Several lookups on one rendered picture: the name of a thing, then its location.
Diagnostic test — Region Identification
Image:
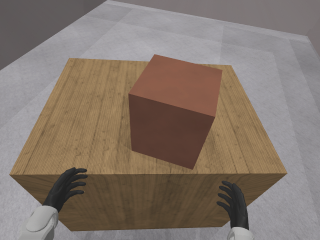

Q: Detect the carton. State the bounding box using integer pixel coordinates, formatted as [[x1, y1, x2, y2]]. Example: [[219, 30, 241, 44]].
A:
[[128, 54, 223, 170]]

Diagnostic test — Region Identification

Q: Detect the pedestal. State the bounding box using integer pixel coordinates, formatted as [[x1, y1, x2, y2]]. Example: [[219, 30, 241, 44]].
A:
[[9, 58, 287, 232]]

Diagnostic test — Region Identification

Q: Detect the robot right hand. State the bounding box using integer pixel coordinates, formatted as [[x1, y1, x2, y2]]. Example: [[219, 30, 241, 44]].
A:
[[216, 180, 249, 230]]

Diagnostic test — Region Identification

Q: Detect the right robot forearm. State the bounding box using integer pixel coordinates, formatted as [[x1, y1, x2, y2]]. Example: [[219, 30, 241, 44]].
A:
[[227, 227, 255, 240]]

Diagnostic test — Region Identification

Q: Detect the robot left hand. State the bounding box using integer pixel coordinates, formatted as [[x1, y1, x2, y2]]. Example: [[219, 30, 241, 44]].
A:
[[43, 167, 88, 213]]

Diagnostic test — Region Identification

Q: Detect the left robot forearm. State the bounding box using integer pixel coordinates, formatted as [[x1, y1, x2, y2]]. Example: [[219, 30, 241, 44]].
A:
[[18, 205, 59, 240]]

